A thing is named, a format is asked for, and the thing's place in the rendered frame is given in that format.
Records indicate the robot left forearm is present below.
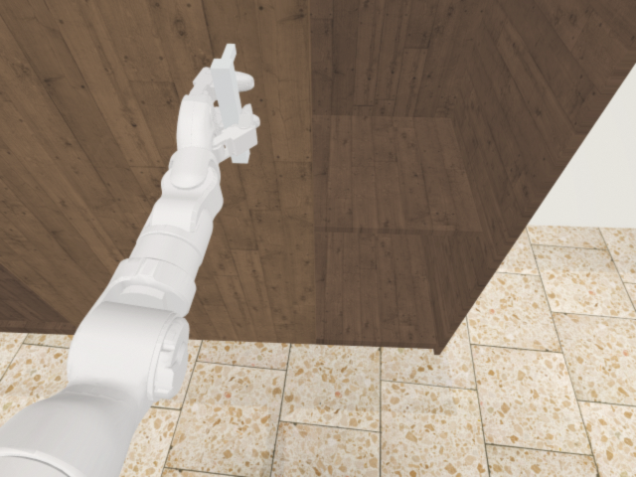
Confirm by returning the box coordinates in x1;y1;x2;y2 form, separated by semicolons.
67;147;224;380

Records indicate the left robot upper arm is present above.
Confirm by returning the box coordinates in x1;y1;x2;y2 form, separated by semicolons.
0;301;189;477

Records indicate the wardrobe door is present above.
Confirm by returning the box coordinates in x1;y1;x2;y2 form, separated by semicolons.
0;263;71;323
0;0;316;345

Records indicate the left robot hand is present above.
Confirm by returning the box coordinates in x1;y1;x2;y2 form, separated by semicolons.
177;67;260;164

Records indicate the handle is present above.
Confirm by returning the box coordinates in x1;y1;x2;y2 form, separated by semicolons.
210;44;250;163

